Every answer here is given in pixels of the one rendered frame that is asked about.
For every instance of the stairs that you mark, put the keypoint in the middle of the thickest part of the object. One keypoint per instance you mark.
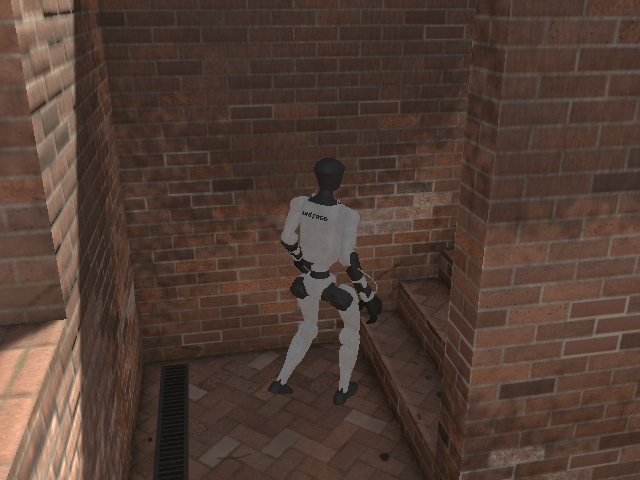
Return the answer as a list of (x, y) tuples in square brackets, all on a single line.
[(405, 351)]

